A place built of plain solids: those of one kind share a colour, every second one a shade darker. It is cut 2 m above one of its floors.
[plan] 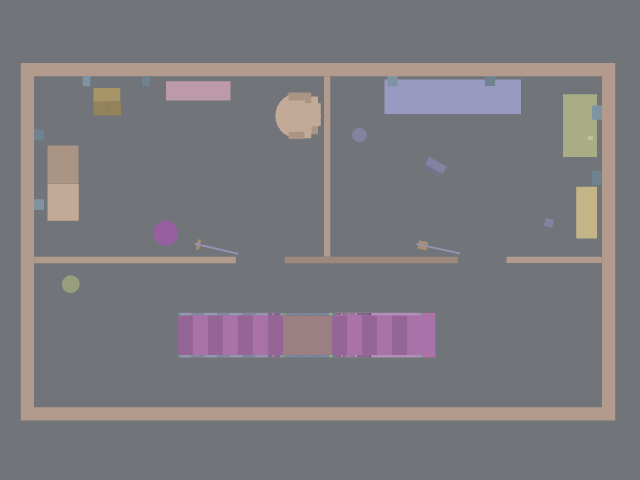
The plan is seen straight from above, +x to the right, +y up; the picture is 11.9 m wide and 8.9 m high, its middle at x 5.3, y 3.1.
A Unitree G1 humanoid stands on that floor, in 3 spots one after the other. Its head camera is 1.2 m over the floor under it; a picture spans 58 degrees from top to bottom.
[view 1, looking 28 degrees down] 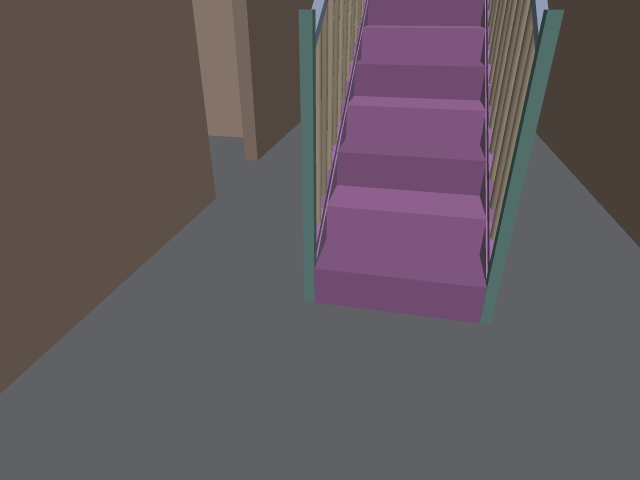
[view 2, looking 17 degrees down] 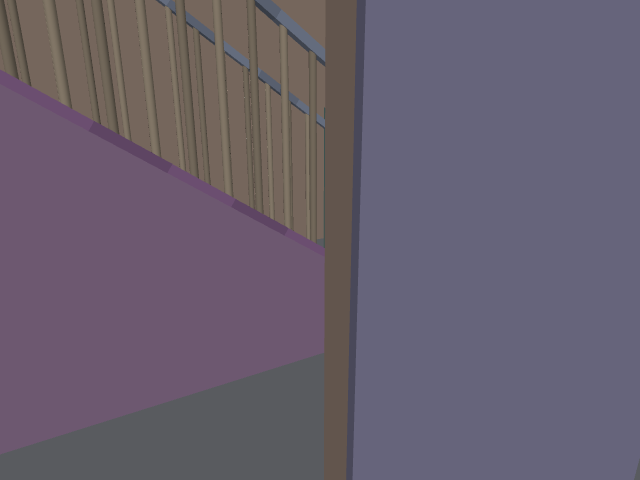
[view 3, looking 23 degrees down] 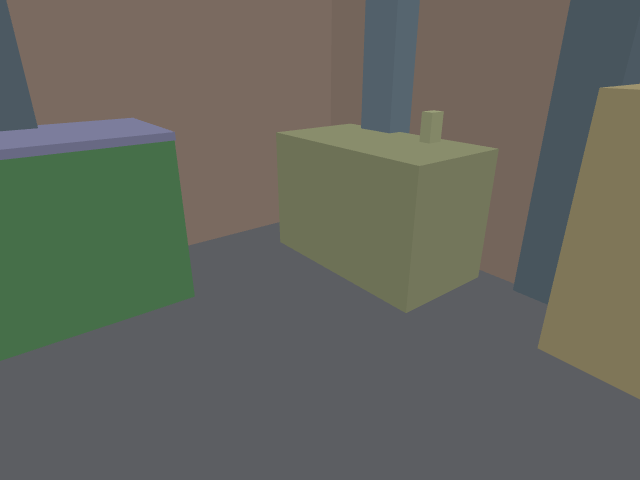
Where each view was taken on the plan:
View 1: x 1.06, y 1.33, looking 12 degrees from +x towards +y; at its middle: plinth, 2.01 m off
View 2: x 4.19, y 3.43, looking -120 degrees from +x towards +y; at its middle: ground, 4.10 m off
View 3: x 8.31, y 3.43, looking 52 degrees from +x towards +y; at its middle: slotfit_kitchen_wall_table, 2.64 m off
